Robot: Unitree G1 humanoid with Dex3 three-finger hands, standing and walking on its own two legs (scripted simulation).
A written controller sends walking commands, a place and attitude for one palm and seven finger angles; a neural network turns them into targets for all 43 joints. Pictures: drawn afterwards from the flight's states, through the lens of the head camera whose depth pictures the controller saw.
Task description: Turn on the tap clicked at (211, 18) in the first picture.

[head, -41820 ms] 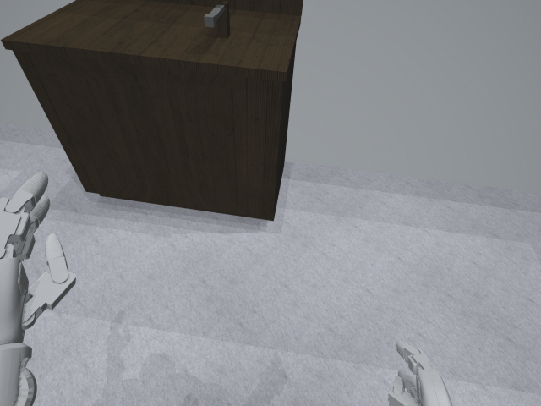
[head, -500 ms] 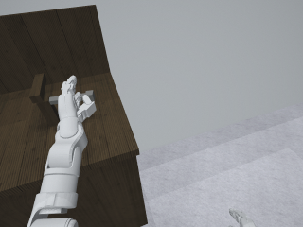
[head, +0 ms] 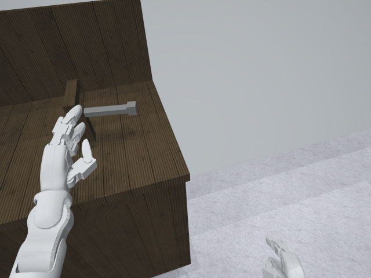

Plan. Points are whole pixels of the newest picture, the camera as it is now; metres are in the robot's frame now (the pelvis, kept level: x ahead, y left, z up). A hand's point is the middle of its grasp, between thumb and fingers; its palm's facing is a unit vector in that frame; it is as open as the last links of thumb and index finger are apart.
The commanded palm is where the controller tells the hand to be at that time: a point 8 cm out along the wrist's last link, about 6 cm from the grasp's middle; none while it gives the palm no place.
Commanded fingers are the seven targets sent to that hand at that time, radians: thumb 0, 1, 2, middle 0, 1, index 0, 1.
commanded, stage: draw the hand back beside the body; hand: left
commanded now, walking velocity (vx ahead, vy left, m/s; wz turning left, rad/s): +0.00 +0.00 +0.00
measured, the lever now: (132, 108) +0.52 +0.20 +0.12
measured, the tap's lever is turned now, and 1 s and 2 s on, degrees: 79 79 79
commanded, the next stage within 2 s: step back with the hand held close in 0.70 s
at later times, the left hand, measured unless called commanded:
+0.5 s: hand (46, 199) +0.20 +0.25 +0.15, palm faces +0.43 -0.83 -0.35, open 7.4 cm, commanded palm +0.16 +0.29 +0.17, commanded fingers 0.00 0.90 0.90 -0.20 -0.30 -0.20 -0.30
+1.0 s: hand (61, 197) +0.21 +0.23 +0.15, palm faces +0.39 -0.82 -0.42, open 7.4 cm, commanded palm +0.16 +0.27 +0.17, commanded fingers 0.00 0.90 0.90 -0.20 -0.30 -0.20 -0.30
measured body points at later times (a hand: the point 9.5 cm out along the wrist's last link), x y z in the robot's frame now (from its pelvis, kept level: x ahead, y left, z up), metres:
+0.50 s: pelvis +0.01 +0.01 +0.00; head -0.02 -0.01 +0.45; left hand +0.17 +0.30 +0.17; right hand +0.20 -0.22 -0.09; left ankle +0.01 +0.10 -0.75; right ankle +0.02 -0.09 -0.75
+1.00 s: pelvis +0.00 -0.01 +0.00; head +0.00 -0.04 +0.44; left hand +0.18 +0.28 +0.17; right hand +0.18 -0.25 -0.10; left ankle +0.01 +0.10 -0.75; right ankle +0.02 -0.09 -0.75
